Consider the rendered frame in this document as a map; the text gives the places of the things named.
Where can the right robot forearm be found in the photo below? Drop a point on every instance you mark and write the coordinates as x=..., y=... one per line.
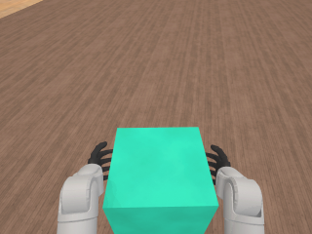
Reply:
x=242, y=202

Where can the robot right hand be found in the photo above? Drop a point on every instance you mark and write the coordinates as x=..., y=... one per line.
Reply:
x=221, y=160

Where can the robot left hand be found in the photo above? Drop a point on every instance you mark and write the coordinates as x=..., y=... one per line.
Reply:
x=96, y=157

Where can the carton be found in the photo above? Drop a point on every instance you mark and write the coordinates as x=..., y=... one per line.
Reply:
x=159, y=182

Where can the left robot forearm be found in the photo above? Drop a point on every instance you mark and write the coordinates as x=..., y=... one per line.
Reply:
x=78, y=201

